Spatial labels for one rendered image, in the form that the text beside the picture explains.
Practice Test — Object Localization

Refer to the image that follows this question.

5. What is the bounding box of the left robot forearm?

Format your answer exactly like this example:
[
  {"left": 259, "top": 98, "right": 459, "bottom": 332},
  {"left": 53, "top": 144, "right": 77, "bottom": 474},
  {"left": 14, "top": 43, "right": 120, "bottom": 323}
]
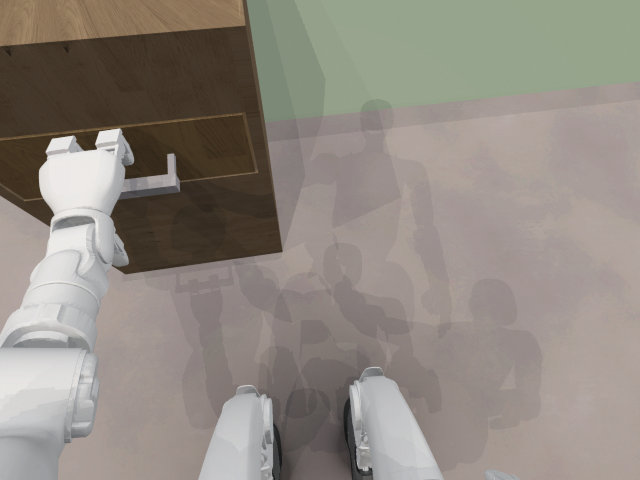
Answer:
[{"left": 0, "top": 208, "right": 114, "bottom": 353}]

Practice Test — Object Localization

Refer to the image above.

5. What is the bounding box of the left robot upper arm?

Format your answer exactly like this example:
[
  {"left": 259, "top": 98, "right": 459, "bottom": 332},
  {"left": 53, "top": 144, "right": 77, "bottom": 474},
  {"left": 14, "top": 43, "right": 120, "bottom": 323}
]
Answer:
[{"left": 0, "top": 347, "right": 100, "bottom": 480}]

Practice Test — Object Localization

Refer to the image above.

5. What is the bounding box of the robot left hand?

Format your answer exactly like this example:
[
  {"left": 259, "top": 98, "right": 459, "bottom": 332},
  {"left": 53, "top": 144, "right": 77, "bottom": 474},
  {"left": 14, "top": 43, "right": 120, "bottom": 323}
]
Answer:
[{"left": 39, "top": 128, "right": 134, "bottom": 267}]

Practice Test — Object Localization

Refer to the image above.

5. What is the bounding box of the cabinet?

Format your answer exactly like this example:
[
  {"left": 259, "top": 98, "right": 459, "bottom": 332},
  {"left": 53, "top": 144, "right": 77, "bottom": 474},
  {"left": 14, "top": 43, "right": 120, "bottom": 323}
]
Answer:
[{"left": 0, "top": 0, "right": 283, "bottom": 274}]

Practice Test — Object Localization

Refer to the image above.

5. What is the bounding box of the drawer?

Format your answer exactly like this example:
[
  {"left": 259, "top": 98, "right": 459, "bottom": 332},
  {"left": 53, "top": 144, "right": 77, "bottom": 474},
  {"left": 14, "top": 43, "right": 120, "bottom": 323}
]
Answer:
[{"left": 0, "top": 112, "right": 255, "bottom": 199}]

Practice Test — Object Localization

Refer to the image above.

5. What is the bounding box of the handle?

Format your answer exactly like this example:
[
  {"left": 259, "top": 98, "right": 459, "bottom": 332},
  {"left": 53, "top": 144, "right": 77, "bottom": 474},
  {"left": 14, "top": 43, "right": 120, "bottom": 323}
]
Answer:
[{"left": 118, "top": 153, "right": 180, "bottom": 200}]

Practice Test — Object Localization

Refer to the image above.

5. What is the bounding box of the robot left thigh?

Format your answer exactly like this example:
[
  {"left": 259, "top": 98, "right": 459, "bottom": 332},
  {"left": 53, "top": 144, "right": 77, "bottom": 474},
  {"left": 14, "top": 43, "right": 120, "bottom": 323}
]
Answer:
[{"left": 198, "top": 393, "right": 274, "bottom": 480}]

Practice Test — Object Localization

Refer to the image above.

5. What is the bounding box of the robot right shin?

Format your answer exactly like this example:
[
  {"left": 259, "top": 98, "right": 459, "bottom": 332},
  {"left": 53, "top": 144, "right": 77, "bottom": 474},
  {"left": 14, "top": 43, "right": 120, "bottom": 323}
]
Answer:
[{"left": 353, "top": 367, "right": 399, "bottom": 469}]

